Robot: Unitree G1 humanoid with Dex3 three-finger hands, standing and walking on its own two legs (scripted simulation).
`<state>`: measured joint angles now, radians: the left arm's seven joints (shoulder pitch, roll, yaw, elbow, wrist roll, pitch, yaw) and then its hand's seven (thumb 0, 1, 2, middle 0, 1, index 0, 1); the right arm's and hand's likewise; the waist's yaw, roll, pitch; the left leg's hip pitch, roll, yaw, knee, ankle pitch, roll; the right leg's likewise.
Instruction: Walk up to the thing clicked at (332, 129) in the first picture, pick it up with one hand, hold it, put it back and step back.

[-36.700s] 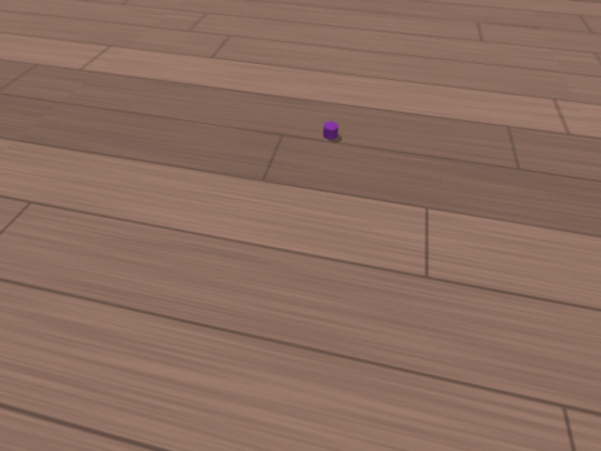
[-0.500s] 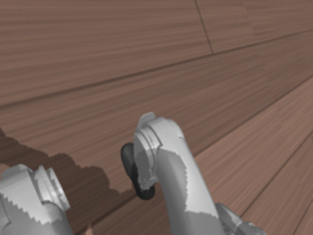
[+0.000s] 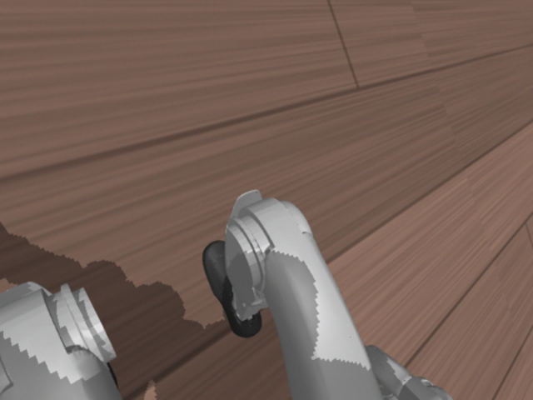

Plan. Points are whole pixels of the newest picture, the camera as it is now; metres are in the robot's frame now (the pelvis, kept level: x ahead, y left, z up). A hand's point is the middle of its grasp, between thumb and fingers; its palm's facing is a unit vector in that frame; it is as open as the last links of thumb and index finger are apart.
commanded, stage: open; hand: left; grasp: from above
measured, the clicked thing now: out of the picture +0.49 +0.32 -0.28
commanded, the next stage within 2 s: withdraw in 0.20 s
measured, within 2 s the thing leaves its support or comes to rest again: neither
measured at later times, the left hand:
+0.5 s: hand out of the picture +0.49 +0.32 -0.23, palm faces -0.38 -0.17 -0.91, open 14.0 cm
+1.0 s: hand out of the picture +0.46 +0.31 -0.07, palm faces -0.48 -0.12 -0.87, open 13.8 cm
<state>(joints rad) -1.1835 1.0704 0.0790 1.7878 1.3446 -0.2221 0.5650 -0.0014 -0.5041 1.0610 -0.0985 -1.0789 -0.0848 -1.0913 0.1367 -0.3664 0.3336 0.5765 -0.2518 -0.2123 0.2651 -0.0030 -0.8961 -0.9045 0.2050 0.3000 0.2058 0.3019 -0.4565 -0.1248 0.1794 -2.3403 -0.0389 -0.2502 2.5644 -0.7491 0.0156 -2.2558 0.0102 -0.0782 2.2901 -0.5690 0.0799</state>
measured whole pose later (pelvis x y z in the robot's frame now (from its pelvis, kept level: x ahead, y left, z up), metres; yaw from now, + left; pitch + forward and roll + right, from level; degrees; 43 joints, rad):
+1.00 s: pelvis -0.01 -0.02 +0.05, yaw +8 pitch +34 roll -9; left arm -1.11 0.75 -0.03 1.38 1.18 -0.16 0.12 0.00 -0.52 1.05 -0.14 -1.04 -0.11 -1.07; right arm 0.15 -0.35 0.11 0.60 -0.11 0.01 0.15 0.00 -0.92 -0.91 0.20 0.30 0.21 0.30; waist -0.29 0.03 -0.04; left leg -2.24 -0.05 -0.13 2.32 -0.67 0.00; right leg -2.20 -0.05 0.01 2.16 -0.56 0.05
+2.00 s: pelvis +0.01 -0.01 +0.20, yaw +11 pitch +31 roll -6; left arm -0.24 0.43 0.03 0.42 0.40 0.14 0.02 0.00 0.81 0.89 -0.22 -0.33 -0.22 -0.33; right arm 0.09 -0.28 -0.02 0.56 0.02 -0.02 0.03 0.00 -0.90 -0.90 0.20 0.30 0.21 0.30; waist -0.07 0.02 -0.20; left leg -1.73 -0.02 -0.10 1.86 -0.66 0.00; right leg -1.71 -0.06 -0.01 1.74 -0.56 0.06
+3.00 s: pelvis +0.09 -0.01 +0.41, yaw +14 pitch +10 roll -3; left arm 0.49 0.22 0.03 -0.14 -0.05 0.46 0.01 0.01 0.90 0.89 -0.20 -0.30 -0.20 -0.30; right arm 0.25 -0.22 0.03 0.52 0.01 -0.25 -0.18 0.01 -0.90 -0.90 0.21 0.30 0.21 0.30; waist -0.03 0.03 -0.16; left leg -0.68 0.04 -0.09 1.02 -0.52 -0.03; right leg -0.68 -0.04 -0.06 0.94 -0.44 0.04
